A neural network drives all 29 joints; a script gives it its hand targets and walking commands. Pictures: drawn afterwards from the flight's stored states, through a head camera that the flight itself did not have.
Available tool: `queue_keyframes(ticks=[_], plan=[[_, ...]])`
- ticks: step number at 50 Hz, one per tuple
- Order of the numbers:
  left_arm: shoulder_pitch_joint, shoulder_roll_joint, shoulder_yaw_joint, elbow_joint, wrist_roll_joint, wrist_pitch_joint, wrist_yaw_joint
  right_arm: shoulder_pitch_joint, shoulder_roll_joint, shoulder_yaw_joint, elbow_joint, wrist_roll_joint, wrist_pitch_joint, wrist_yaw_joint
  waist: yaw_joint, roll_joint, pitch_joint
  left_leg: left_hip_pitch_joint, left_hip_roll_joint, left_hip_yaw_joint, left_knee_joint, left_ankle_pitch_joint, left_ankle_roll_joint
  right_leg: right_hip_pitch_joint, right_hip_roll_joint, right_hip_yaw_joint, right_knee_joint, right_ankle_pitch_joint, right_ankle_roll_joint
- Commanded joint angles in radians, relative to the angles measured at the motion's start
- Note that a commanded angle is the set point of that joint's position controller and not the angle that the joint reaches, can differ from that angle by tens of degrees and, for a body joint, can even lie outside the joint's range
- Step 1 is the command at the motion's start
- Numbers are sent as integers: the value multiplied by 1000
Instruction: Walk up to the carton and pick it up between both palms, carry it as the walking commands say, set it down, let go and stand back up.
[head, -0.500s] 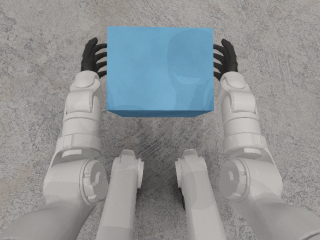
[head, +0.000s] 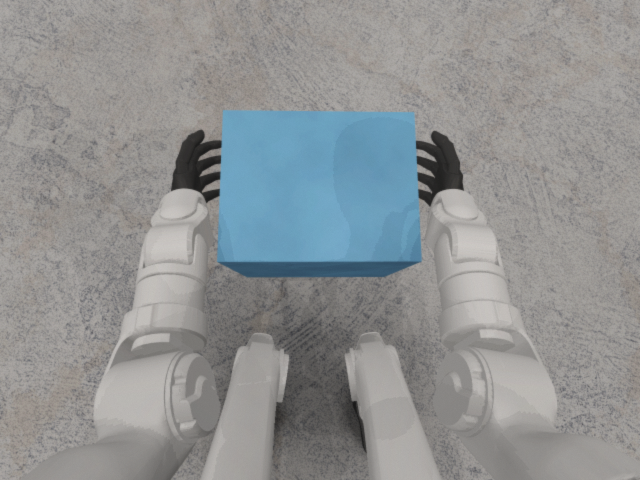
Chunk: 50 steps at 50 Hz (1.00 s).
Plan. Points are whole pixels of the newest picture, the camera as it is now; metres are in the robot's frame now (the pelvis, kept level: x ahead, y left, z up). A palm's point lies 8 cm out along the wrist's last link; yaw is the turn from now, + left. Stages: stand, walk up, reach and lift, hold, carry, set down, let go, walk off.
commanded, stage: reach and lift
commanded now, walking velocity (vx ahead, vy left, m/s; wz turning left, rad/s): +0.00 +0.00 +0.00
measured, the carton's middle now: (317, 207) +0.46 +0.00 -0.12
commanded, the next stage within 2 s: none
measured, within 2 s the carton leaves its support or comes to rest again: neither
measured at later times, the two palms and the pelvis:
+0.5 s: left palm (170, 184) +0.43 +0.16 +0.02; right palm (471, 184) +0.43 -0.16 +0.02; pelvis +0.03 +0.00 +0.07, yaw +0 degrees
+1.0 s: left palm (137, 175) +0.40 +0.16 +0.09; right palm (508, 173) +0.41 -0.16 +0.10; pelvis +0.05 +0.00 +0.14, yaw +0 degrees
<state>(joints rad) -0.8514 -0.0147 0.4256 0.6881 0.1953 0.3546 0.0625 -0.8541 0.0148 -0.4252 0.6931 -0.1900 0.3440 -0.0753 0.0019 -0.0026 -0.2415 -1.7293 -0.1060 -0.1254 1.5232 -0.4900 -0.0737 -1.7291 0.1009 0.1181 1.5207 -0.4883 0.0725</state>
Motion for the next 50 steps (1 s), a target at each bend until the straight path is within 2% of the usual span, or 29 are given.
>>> queue_keyframes(ticks=[1, 20, 33, 50], plan=[[-662, -1055, -534, -11, -166, -32, -271, -644, 1052, 532, -1, 163, -25, 281, -1, 7, -906, 547, -70, 187, -193, 230, 31, 549, 73, -186, -183, 235, -32], [-479, -1083, -572, -36, -145, -53, -278, -465, 1084, 570, -28, 147, -43, 292, -1, 5, -799, 735, -56, 141, -373, 291, 41, 725, 58, -143, -365, 295, -33], [-326, -1088, -614, -86, -134, -62, -290, -307, 1096, 610, -67, 132, -52, 297, 2, 3, -729, 880, -38, 110, -506, 383, 45, 872, 45, -110, -501, 385, -39], [-184, -1078, -628, -129, -107, -47, -315, -155, 1098, 626, -101, 91, -36, 309, 4, 3, -596, 1059, -17, 92, -710, 455, 46, 1086, 24, -74, -710, 463, -50]])
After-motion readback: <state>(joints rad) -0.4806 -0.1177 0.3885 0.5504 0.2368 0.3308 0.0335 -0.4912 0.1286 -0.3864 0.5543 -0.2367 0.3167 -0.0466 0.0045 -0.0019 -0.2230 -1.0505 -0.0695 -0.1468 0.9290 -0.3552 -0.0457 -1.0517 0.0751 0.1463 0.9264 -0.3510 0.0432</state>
